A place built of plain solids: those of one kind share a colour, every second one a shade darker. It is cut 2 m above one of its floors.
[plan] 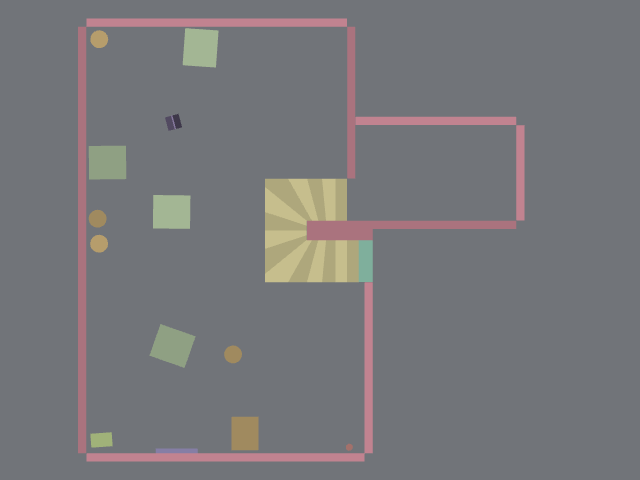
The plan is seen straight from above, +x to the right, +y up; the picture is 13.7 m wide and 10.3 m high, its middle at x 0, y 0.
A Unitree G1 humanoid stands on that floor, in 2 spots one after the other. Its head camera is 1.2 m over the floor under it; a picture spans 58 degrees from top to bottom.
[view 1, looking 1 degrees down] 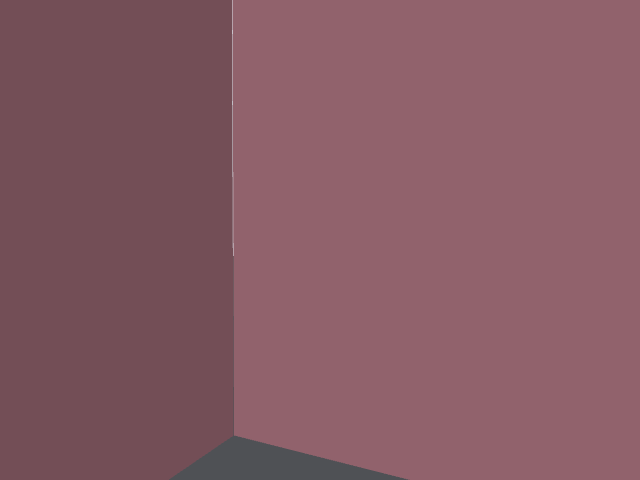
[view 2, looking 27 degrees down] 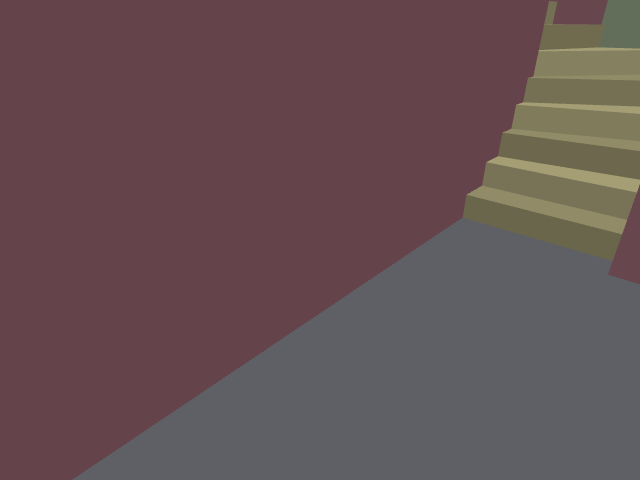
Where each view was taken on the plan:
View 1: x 2.15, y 0.89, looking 26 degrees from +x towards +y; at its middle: wall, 2.29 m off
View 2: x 3.23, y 1.50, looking -138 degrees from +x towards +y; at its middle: wall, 1.81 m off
